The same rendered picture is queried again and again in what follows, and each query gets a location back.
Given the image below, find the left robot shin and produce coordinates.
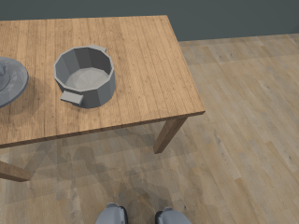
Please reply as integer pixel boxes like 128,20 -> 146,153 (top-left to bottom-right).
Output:
107,203 -> 120,208

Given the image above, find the robot shin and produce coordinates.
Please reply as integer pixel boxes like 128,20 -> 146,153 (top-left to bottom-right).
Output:
107,203 -> 120,208
161,207 -> 173,215

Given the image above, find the right robot shin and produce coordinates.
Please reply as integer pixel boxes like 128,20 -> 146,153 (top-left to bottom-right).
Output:
161,207 -> 173,215

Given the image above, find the pot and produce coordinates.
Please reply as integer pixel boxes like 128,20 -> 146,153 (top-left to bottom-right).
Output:
53,44 -> 116,109

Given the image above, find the lid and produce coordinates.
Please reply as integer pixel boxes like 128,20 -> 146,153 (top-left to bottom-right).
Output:
0,56 -> 29,108

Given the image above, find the table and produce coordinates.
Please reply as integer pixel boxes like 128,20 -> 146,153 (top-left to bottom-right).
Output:
0,15 -> 206,182

